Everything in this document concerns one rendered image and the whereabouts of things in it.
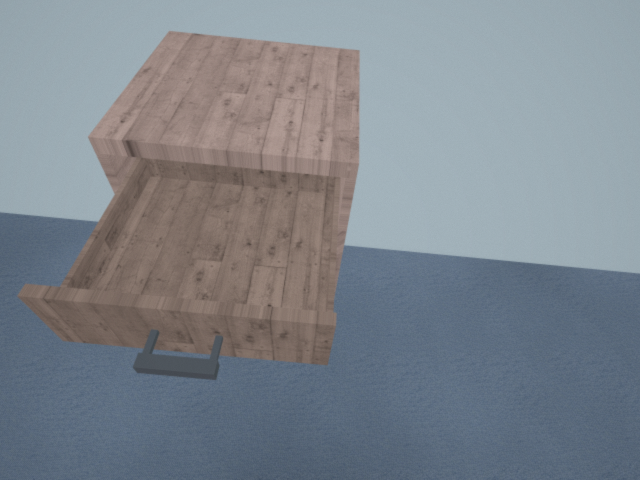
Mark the drawer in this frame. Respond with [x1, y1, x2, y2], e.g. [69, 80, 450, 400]
[17, 157, 340, 365]

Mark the cabinet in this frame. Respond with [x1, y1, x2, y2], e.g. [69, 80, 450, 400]
[88, 31, 360, 297]

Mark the handle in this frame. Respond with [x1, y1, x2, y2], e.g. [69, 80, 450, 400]
[133, 329, 223, 380]

